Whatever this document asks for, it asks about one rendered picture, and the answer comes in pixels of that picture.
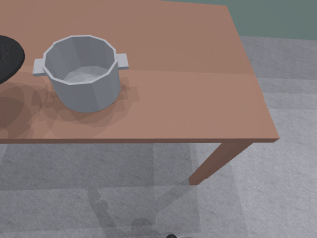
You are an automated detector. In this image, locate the lid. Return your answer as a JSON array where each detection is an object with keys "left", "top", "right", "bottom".
[{"left": 0, "top": 35, "right": 25, "bottom": 84}]

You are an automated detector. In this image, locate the pot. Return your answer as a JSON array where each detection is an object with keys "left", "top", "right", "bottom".
[{"left": 32, "top": 35, "right": 129, "bottom": 113}]

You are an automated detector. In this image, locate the table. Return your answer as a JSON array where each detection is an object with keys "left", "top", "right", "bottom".
[{"left": 0, "top": 0, "right": 280, "bottom": 186}]

